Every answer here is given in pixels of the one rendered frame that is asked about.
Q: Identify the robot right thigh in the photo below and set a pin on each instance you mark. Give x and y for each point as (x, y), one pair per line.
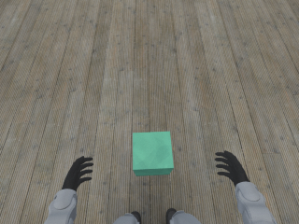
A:
(184, 218)

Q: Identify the robot right forearm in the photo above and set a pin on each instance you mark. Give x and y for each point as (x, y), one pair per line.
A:
(251, 204)

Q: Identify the robot right hand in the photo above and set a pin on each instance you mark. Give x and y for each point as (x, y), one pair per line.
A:
(236, 172)

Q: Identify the robot left forearm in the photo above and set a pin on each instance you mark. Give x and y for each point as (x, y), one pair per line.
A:
(63, 208)

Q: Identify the robot left hand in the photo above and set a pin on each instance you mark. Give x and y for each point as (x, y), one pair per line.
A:
(73, 180)

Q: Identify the right robot foot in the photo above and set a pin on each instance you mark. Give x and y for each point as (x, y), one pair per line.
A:
(170, 212)

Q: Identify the carton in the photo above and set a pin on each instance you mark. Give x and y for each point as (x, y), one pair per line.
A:
(152, 153)

